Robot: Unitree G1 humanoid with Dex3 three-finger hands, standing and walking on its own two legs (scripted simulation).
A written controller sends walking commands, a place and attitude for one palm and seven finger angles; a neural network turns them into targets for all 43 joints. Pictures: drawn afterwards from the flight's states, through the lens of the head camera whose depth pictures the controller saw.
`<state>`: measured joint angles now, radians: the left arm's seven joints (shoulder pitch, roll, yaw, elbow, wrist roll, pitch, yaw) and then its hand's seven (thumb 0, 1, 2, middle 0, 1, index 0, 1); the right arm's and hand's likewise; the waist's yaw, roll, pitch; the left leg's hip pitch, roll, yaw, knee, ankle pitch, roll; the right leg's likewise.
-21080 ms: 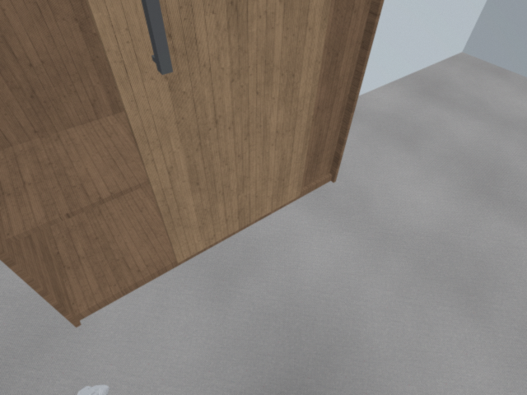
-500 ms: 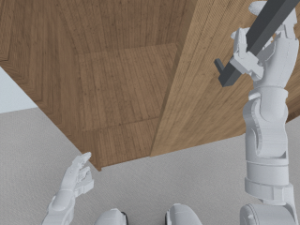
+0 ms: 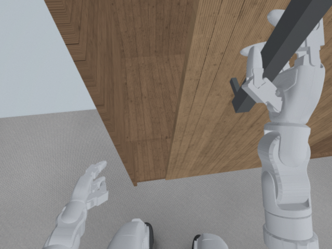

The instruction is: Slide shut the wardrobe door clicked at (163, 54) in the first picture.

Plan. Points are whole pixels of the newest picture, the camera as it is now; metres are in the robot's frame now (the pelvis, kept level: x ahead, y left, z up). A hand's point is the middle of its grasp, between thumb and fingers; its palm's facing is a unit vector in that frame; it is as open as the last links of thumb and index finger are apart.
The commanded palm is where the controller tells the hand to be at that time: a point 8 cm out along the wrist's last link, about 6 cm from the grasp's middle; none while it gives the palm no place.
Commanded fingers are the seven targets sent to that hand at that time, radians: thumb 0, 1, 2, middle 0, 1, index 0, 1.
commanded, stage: step sideways, sliding the door along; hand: right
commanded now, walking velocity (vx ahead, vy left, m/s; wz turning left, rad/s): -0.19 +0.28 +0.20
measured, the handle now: (265, 48) +0.39 -0.14 +0.25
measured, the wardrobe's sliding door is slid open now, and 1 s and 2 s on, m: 0.16 0.00 0.00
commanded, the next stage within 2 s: stop walking and hold the door there in 0.76 s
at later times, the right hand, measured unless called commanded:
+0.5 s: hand (148, 89) +0.33 +0.03 +0.23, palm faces -0.02 +1.00 -0.04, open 6.8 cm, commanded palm +0.31 +0.00 +0.23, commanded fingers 0.00 -0.90 -0.90 0.45 1.40 0.45 1.40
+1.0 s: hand (142, 86) +0.33 +0.04 +0.23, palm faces +0.32 +0.93 -0.21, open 6.6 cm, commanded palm +0.29 +0.00 +0.22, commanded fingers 0.00 -0.90 -0.90 0.45 1.40 0.45 1.40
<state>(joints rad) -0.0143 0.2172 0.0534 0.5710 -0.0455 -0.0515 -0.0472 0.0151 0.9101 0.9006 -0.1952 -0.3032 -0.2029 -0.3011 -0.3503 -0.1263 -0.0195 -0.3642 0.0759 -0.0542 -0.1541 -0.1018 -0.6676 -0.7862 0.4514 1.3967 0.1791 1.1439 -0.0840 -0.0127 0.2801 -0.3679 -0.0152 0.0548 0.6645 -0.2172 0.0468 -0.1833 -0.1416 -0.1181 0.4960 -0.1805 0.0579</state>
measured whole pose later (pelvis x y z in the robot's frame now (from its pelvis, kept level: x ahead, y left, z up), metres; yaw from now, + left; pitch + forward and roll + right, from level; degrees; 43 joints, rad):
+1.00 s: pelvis -0.11 +0.25 -0.01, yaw +7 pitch -4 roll +2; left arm 0.10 0.22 0.02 0.69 -0.06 -0.01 -0.02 0.02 0.91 0.90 -0.20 -0.30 -0.20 -0.30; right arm -0.65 -0.46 -0.30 0.34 0.05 -0.08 -0.10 -0.19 -0.63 -0.80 0.45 1.40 0.23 1.32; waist -0.06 -0.06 0.21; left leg -0.21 -0.04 0.05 0.59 -0.31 0.02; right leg -0.33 -0.23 0.09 0.85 -0.38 0.04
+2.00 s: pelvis -0.08 +0.22 +0.01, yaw +12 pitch +0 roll +2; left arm 0.17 0.25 0.00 0.66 -0.05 0.00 0.08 0.01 0.91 0.90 -0.20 -0.30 -0.21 -0.30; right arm -0.35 -0.45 -0.33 0.19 0.08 -0.11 -0.13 -0.19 -0.63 -0.78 0.45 1.40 0.26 1.39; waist 0.01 -0.03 0.03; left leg -0.19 -0.02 -0.05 0.43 -0.24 -0.02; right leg -0.25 -0.05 -0.14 0.51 -0.25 -0.04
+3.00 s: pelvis -0.09 +0.22 +0.01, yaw +15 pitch -1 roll +1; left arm 0.17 0.26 -0.01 0.66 -0.05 -0.01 0.09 0.01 0.91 0.90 -0.20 -0.30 -0.20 -0.30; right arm -0.37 -0.46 -0.34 0.25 0.08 -0.09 -0.13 -0.17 -0.64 -0.83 0.45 1.40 0.26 1.37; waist -0.01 -0.03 0.01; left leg -0.14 -0.03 0.05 0.41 -0.25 0.02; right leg -0.24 -0.06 -0.18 0.47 -0.22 -0.04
